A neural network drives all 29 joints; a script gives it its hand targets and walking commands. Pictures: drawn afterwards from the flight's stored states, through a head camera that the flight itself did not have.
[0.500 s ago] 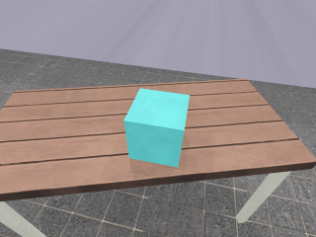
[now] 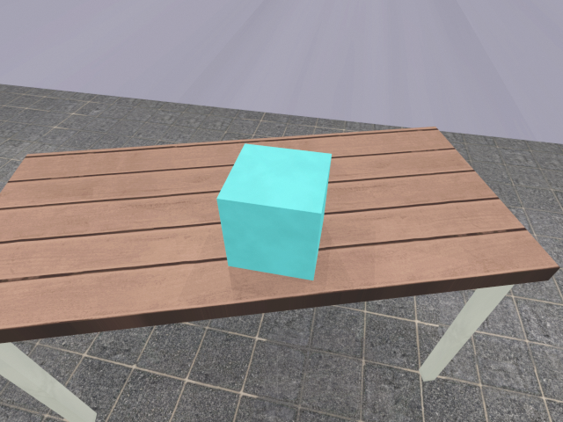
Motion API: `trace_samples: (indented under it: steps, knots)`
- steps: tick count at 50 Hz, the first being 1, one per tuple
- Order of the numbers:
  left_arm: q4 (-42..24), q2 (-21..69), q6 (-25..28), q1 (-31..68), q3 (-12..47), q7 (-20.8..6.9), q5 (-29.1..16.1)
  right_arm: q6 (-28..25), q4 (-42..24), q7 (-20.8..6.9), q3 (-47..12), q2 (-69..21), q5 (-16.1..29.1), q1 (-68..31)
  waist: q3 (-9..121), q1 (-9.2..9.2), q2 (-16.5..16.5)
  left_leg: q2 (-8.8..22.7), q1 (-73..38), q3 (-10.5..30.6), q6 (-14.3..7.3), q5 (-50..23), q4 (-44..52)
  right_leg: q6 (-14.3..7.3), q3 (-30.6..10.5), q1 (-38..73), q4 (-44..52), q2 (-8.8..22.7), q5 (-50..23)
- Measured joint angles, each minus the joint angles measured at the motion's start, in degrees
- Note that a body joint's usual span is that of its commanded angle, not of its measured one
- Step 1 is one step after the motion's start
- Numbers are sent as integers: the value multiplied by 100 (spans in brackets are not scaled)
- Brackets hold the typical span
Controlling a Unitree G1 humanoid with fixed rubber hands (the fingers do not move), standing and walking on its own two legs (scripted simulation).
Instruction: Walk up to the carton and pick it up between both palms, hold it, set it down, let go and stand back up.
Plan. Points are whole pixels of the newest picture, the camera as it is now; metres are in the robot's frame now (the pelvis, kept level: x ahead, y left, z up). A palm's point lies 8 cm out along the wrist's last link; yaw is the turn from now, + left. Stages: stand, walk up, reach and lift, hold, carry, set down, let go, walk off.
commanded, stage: stand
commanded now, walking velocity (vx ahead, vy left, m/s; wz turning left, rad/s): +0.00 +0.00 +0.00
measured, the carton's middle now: (278, 211) +0.52 +0.00 +0.00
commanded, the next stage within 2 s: none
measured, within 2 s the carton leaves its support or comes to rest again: neither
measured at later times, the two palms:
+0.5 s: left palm out of the picture +0.00 +0.20 -0.14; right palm out of the picture +0.00 -0.25 -0.15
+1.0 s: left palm out of the picture +0.05 +0.20 -0.14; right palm out of the picture +0.06 -0.25 -0.14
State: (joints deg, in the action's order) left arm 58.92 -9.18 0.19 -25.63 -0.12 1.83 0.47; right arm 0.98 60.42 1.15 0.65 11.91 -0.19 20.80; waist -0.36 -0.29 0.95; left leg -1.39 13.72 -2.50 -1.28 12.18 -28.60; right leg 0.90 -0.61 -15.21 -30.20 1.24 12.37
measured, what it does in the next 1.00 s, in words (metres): shifts its weight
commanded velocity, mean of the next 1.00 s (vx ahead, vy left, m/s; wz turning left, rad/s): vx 0.00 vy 0.00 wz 0.00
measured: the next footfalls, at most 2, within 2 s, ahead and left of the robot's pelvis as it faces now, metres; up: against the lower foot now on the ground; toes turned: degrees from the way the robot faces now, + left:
none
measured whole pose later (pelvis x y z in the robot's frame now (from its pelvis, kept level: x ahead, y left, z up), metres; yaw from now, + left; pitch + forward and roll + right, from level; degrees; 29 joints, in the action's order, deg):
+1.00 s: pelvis +0.06 -0.02 +0.00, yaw +1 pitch -2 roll +0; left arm 59.4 -8.8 0.8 -19.6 0.3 2.6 -0.4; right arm -0.2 62.5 2.4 -1.2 9.5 0.3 17.3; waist -0.7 -0.3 0.4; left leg 0.6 9.8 0.5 0.7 15.0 -26.8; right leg -1.4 0.7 -10.1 -26.5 -1.4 14.4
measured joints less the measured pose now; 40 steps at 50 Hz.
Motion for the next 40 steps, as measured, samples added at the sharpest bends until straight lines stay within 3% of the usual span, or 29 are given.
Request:
trace_samples:
  steps: [40]
  knots:
    - [-70,37,52,548,35,58,-82,-118,171,95,-154,-245,34,-222,4,15,-50,181,-261,294,186,209,88,-219,129,374,261,-247,142]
